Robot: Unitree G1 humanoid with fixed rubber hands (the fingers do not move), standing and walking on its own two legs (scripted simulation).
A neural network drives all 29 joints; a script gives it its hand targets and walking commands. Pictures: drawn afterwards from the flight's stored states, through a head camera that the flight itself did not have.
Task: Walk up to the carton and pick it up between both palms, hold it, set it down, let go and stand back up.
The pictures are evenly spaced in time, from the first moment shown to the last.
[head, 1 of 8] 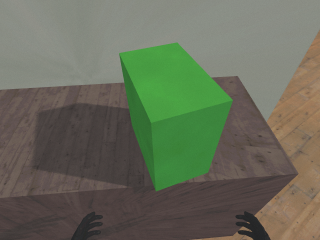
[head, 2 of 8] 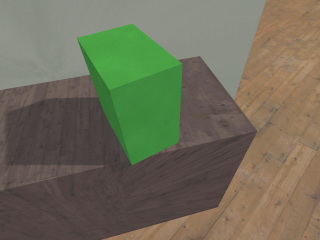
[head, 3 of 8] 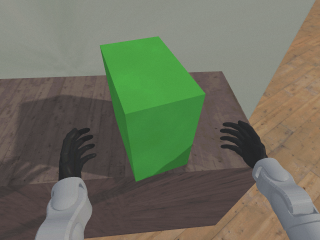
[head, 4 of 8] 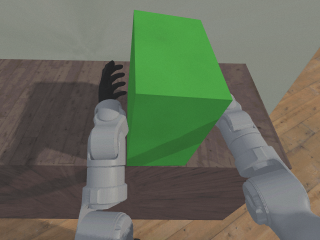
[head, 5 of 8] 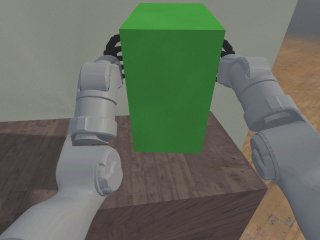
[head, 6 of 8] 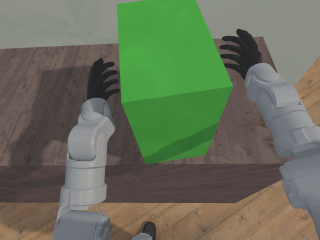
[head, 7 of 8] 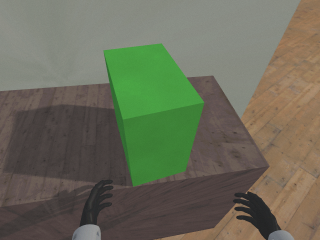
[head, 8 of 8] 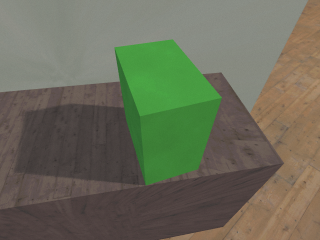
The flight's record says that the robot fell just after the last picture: no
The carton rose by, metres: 0.22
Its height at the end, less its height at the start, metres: +0.00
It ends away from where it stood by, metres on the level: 0.01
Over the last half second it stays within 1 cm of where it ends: yes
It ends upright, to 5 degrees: yes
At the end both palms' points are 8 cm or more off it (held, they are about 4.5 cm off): yes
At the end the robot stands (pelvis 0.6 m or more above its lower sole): yes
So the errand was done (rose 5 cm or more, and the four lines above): yes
